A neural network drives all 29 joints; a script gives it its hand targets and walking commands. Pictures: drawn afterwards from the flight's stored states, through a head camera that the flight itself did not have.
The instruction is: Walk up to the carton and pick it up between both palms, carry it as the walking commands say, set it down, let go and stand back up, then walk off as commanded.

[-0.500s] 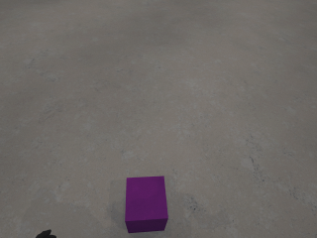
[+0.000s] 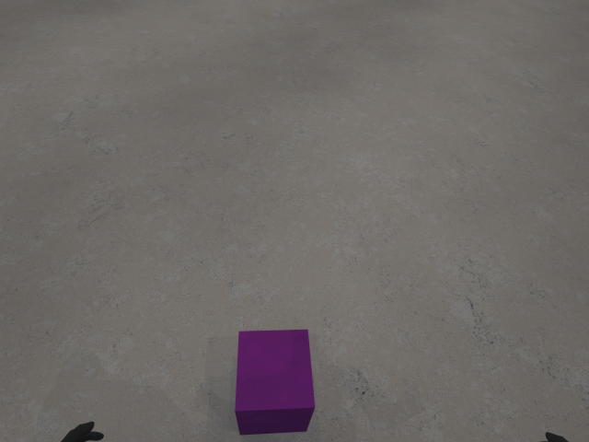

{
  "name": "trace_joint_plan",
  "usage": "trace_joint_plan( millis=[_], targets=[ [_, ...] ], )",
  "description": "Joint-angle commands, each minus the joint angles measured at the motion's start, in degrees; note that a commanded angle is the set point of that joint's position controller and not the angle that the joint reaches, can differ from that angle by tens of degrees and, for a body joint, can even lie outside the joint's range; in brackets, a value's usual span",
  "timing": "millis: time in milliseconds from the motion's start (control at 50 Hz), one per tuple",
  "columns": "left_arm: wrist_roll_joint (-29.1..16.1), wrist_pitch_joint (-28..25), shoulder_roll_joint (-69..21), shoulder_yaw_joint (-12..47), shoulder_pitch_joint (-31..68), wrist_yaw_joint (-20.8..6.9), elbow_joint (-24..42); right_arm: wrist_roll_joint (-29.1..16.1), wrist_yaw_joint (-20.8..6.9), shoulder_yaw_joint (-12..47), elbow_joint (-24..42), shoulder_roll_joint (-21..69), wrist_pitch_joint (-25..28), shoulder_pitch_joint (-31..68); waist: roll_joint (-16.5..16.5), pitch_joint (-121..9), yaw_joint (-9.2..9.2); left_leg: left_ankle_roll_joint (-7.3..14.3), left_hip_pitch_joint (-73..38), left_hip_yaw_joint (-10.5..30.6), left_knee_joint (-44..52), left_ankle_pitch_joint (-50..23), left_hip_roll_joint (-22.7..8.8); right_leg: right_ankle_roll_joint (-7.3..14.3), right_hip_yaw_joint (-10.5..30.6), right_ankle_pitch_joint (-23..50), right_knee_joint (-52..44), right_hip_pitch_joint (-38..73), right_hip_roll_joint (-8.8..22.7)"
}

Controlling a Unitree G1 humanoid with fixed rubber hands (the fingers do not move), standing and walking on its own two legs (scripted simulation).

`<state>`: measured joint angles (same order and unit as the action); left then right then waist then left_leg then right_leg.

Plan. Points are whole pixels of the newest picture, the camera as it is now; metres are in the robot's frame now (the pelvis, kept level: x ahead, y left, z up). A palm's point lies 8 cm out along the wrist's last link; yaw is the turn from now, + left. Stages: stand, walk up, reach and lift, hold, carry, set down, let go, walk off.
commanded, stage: walk up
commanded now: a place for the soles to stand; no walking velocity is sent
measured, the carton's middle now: (273, 382) +0.43 +0.03 -0.62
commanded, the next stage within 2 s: reach and lift in 0.66 s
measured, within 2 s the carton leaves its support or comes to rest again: neither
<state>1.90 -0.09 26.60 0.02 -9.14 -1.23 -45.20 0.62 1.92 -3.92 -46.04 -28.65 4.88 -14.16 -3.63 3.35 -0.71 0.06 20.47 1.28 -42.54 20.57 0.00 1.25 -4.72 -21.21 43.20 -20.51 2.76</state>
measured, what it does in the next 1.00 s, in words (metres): stands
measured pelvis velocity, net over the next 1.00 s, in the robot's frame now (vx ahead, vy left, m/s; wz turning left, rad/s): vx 0.00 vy -0.01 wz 0.01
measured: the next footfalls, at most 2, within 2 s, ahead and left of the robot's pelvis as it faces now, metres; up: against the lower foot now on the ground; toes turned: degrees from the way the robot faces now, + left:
none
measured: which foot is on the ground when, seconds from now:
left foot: down 0.00-1.00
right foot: down 0.00-1.00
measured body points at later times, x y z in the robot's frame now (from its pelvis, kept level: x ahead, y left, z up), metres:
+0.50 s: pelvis +0.00 +0.01 +0.00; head +0.01 +0.04 +0.45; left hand +0.12 +0.34 -0.11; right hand +0.13 -0.35 -0.05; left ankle +0.02 +0.13 -0.71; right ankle +0.02 -0.11 -0.71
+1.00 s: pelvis +0.00 -0.01 +0.00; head +0.10 +0.02 +0.44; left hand +0.18 +0.29 -0.10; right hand +0.19 -0.31 -0.08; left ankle +0.02 +0.13 -0.71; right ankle +0.02 -0.11 -0.71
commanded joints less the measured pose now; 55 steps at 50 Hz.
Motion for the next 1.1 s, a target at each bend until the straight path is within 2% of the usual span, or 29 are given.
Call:
trace_joint_plan(
  millis=[0,60,120,140,220,280,340,380,420,460,480,540,600,640,660,700,720,760,780,800,820,880,900,920,940,960,980,1040,1080],
  targets=[
    [-1.17,-0.44,10.59,-4.8,5.74,0.04,0.25,-0.07,-0.06,0.38,-0.05,-9.09,-0.1,2.71,2.84,-4.43,-0.26,4.77,2.86,10.79,9.9,-10.08,-4.62,3.5,8.05,-2.34,-11.98,5.42,5.99],
    [-1.22,-0.99,10.83,-4.73,4.49,0.26,-0.05,0.14,-0.59,0.45,0.07,-8.26,-0.95,3.6,7.18,-4.91,-0.65,4.85,3.23,10.21,10.22,-7.26,-3.86,2.86,8.08,-5.28,-13.48,6.28,6.46],
    [-0.55,-2.04,12.53,-4.95,4.62,0.62,-0.08,0.17,-1.2,0.02,0.34,-8.42,-1.64,2.04,1.55,-4.05,0.08,3.68,3.02,7.61,6.76,-9.55,-1.94,3.86,12.17,-8.27,-17.78,5.28,9.38],
    [-0.99,-1.92,12.16,-4.57,4.32,0.58,-0.69,0.48,-1.16,-0.25,-0.53,-8.92,-1.76,1.97,2.13,-4.06,0.52,3.69,1.8,6.82,6.33,-9.42,-1.79,4.34,11.73,-6.15,-17.13,4.43,9.83],
    [-1.4,-1.54,10.89,-4.52,4.43,0.82,-0.4,0.35,-1.24,-0.19,-0.1,-8.85,-1.44,1.63,5.58,-6.59,-0.25,5.34,0.33,10.93,9.36,-15.42,-3.94,2.36,6.45,1.98,-10.17,6.95,5.95],
    [-1.51,-1.21,9.18,-3.67,4.42,0.81,-0.07,0.46,-0.91,0.02,0.17,-9.22,-1.53,3.61,9.76,-5.18,-0.77,7.08,2.99,15.28,13.54,-11.27,-6.07,1.56,5.06,-1.87,-7.69,7.69,2.84],
    [-1.08,-1.95,11.47,-4.29,3.32,0.92,-1.48,0.18,-1.03,0.27,0.09,-8.5,-1.9,3.77,4.66,-4.34,-0.33,4.75,2.98,10.73,9.26,-10.66,-3.55,2.94,8.32,-2.09,-14.1,7.04,7.09],
    [-0.87,-2.11,11.76,-4.57,2.91,0.98,-1.25,0.08,-1.17,0.1,0.68,-7.64,-2.07,3.77,4.59,-5.88,-0.14,4.48,1.24,8.92,6.09,-13.04,-2.39,4.08,9.96,0.76,-14.66,7.07,9.0],
    [-0.96,-1.89,12.13,-4.56,5.5,1.04,-1.07,0.0,-1.33,0.2,0.7,-8.11,-2.1,2.38,4.79,-3.91,0.82,4.95,1.56,11.49,9.41,-11.24,-3.07,2.79,7.22,-1.44,-12.26,5.15,6.86],
    [-1.36,-1.7,10.54,-4.15,4.25,0.89,-1.24,0.28,-1.39,0.03,0.54,-8.97,-1.85,3.45,8.63,-5.37,-0.51,5.51,2.22,13.19,11.77,-10.78,-4.19,2.08,5.86,-2.72,-11.26,7.36,4.91],
    [-1.42,-1.65,10.1,-4.26,4.58,0.89,-1.57,0.37,-1.3,0.14,0.45,-9.17,-1.83,3.76,7.53,-4.76,-0.64,5.77,3.06,13.74,12.35,-10.43,-4.7,2.03,5.7,-2.67,-11.44,7.44,4.42],
    [-0.89,-2.01,10.63,-4.16,3.5,0.92,-1.31,0.09,-1.31,0.35,1.17,-7.8,-1.87,5.67,5.47,-4.38,-0.57,4.72,3.15,11.16,9.95,-9.28,-3.17,3.13,7.96,-1.49,-14.21,7.4,6.95],
    [-0.99,-1.92,11.41,-4.5,4.26,1.0,-1.16,0.31,-1.47,-0.01,0.15,-8.34,-1.89,3.42,6.53,-5.93,-0.1,4.7,1.42,10.23,9.3,-11.64,-2.68,3.08,6.99,0.07,-12.8,8.08,7.14],
    [-1.36,-1.63,10.45,-4.27,5.06,0.85,-0.94,0.46,-1.25,0.15,0.41,-8.51,-1.91,3.4,7.85,-4.57,-0.15,5.66,2.57,12.34,11.15,-11.41,-3.57,2.39,5.46,-0.35,-10.57,7.24,5.52],
    [1.0,0.25,6.13,-14.34,9.03,-1.14,19.17,1.47,-4.49,-6.45,16.2,2.18,-5.08,8.96,10.77,12.03,3.08,-0.91,7.88,0.55,10.96,2.52,2.79,-1.8,2.03,-2.38,-9.05,-2.06,-3.03],
    [2.91,2.43,5.14,-14.68,7.72,-1.86,18.83,2.92,-5.37,-7.99,15.76,1.63,-7.3,9.36,10.54,9.85,1.61,-0.92,9.67,-0.25,15.83,10.85,0.01,-2.29,-0.24,-1.21,-8.97,8.13,-5.67],
    [4.09,2.33,5.61,-14.75,6.15,-1.97,18.48,3.36,-5.28,-9.17,14.9,0.4,-7.66,7.4,15.38,8.15,1.05,-0.28,11.97,0.77,18.87,13.64,-1.65,-3.43,-1.16,2.52,-6.17,13.19,-7.13],
    [5.29,1.65,5.56,-15.07,4.39,-1.94,17.8,4.49,-4.56,-9.59,14.39,1.31,-7.38,6.93,13.3,3.94,1.05,0.36,11.45,-0.38,16.79,11.8,-1.07,-4.3,-0.32,3.92,-6.25,15.43,-6.39],
    [4.88,1.8,5.2,-15.19,5.32,-1.96,18.4,5.16,-4.14,-9.98,16.51,0.91,-7.42,8.89,9.35,1.85,1.22,0.29,9.29,-1.71,14.68,7.9,0.01,-4.44,0.23,4.3,-7.31,13.97,-6.06],
    [5.1,1.46,4.69,-14.93,4.27,-2.0,16.76,5.25,-3.84,-10.62,15.66,1.88,-7.02,8.22,10.43,3.15,1.53,-0.02,8.83,-0.89,14.4,5.75,0.13,-4.73,-0.11,6.15,-6.62,12.2,-6.01],
    [4.35,0.98,4.38,-15.08,5.7,-2.15,18.0,4.98,-3.44,-10.98,16.72,1.87,-6.57,9.77,7.5,2.08,1.43,-0.12,7.68,-0.93,12.02,2.61,0.59,-4.7,0.72,6.3,-6.81,9.36,-5.87],
    [3.45,0.69,4.59,-14.76,8.1,-2.01,18.27,3.29,-2.99,-9.37,17.99,3.89,-6.23,12.74,7.11,-2.28,0.26,-0.24,4.69,-1.09,7.59,-2.61,1.58,-4.72,1.56,7.45,-5.14,6.68,-5.81],
    [3.38,0.81,5.51,-15.49,7.87,-2.2,16.33,2.13,-2.68,-7.56,17.84,6.43,-6.24,13.54,4.58,-2.14,-2.55,0.19,5.55,-1.86,5.18,-5.05,1.99,-4.81,3.18,7.44,-5.78,5.21,-5.01],
    [2.44,1.0,3.53,-14.21,8.09,-2.33,15.85,2.49,-1.94,-7.3,16.92,7.56,-6.56,13.78,3.94,-4.06,-2.27,0.16,6.4,-1.45,4.27,-7.29,2.11,-4.47,3.74,9.79,-4.76,5.32,-5.08],
    [3.86,0.9,5.54,-14.95,10.12,-1.96,17.24,1.71,-1.71,-8.02,16.4,6.86,-6.5,14.05,6.63,-5.9,-2.67,-0.34,6.58,-0.95,3.52,-8.43,1.91,-4.42,4.0,11.99,-3.96,5.0,-4.67],
    [2.44,0.7,4.72,-14.98,10.39,-2.42,15.8,1.6,-1.57,-7.23,16.68,7.82,-6.51,15.27,4.86,-6.49,-3.13,-0.09,8.74,-1.56,2.36,-7.74,1.88,-4.57,4.51,12.67,-2.74,5.14,-4.41],
    [3.17,0.9,4.79,-14.81,13.59,-2.11,15.95,1.88,-1.08,-9.25,16.29,7.03,-6.46,18.01,4.74,-7.27,-1.37,-0.58,8.35,-0.9,1.56,-8.51,2.22,-4.71,4.82,13.25,-2.25,2.93,-4.22],
    [2.49,0.53,5.66,-15.93,12.84,-2.36,13.42,-0.43,-0.6,-5.74,14.77,10.63,-6.53,17.68,4.38,-12.6,-4.01,-0.24,12.41,-2.7,-1.25,-11.06,2.8,-4.62,6.74,20.42,-0.21,5.31,-3.25],
    [0.67,0.03,4.84,-15.42,15.44,-1.89,12.81,-0.41,-0.16,-6.3,14.93,10.0,-6.07,19.76,3.9,-15.94,-2.2,-0.57,13.52,-2.42,-3.67,-13.78,3.06,-4.18,6.33,23.31,2.64,2.9,-3.75]
  ],
)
